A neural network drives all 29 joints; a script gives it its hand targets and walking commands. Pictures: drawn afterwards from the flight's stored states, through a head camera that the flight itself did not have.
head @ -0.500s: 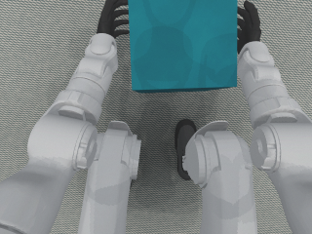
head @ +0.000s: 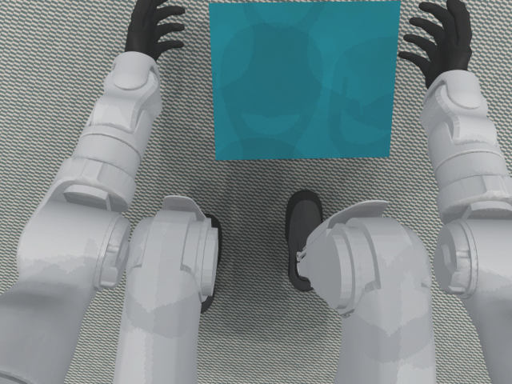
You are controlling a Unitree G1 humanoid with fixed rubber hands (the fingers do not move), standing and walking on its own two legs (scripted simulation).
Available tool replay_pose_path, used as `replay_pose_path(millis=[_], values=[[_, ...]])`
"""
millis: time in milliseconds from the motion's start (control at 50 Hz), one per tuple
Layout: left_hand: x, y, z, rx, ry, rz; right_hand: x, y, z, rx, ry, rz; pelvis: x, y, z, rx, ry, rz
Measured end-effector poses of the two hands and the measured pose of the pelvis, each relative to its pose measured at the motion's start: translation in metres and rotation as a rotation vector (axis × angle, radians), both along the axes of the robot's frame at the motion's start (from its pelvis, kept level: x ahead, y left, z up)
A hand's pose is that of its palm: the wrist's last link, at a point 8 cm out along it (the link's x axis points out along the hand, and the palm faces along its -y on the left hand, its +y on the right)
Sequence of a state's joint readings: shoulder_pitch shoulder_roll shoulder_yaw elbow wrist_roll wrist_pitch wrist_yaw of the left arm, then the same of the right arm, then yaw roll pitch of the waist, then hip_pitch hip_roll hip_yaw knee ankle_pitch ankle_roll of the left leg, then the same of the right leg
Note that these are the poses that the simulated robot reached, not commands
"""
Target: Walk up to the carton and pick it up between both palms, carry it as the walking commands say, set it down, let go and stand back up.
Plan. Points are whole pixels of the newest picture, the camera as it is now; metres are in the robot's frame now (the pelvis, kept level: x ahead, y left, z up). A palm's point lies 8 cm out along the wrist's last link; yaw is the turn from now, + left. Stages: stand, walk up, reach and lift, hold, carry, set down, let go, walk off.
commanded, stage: set down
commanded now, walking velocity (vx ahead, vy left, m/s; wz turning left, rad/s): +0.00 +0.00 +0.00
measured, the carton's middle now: (290, 93) +0.45 -0.06 -0.24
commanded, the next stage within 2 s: let go in 1.38 s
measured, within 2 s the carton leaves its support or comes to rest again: neither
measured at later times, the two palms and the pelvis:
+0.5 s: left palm (100, 3) +0.51 +0.13 -0.06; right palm out of the picture +0.47 -0.25 -0.06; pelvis -0.02 +0.00 +0.09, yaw -1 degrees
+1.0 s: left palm out of the picture +0.51 +0.14 +0.09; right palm out of the picture +0.47 -0.25 +0.09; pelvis -0.01 +0.00 +0.22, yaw -2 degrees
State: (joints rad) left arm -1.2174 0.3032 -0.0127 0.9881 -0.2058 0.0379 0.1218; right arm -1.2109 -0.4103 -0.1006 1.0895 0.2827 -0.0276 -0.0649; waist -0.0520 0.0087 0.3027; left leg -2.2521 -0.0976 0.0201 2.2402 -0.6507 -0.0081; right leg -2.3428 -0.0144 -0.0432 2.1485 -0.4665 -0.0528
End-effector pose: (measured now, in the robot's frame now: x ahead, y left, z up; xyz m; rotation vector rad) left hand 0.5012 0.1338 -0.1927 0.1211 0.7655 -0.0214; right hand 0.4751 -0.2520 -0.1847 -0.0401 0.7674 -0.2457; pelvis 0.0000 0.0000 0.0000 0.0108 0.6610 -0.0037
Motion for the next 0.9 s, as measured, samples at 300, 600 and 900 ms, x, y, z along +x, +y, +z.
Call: replay_pose_path(millis=[300, 600, 900], values=[[0.009, 0.001, 0.080, 0.006, -0.087, 0.069, -0.011, 0.017, 0.056, 0.058, -0.090, -0.007, -0.014, 0.001, 0.046, 0.023, -0.175, -0.017], [0.008, -0.005, 0.159, 0.005, -0.089, 0.055, 0.000, 0.005, 0.155, 0.030, -0.114, -0.005, -0.018, -0.001, 0.117, 0.023, -0.191, -0.035], [0.007, 0.008, 0.254, 0.025, -0.081, 0.037, -0.003, 0.005, 0.242, 0.037, -0.107, 0.006, -0.013, 0.000, 0.193, 0.020, -0.220, -0.037]])
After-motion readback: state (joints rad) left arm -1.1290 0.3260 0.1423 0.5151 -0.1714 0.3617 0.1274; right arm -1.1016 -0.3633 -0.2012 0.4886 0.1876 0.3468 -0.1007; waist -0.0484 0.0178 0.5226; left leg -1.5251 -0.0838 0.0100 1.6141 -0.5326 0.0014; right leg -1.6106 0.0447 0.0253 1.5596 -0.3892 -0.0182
